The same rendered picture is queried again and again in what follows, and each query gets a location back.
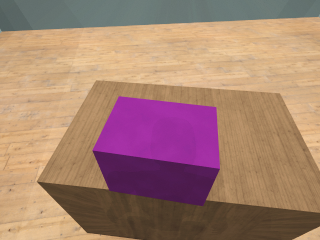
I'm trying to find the carton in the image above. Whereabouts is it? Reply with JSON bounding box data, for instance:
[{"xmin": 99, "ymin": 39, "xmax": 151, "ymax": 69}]
[{"xmin": 92, "ymin": 96, "xmax": 220, "ymax": 206}]

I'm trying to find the pedestal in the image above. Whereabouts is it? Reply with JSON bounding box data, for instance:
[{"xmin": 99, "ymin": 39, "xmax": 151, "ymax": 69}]
[{"xmin": 36, "ymin": 80, "xmax": 320, "ymax": 240}]

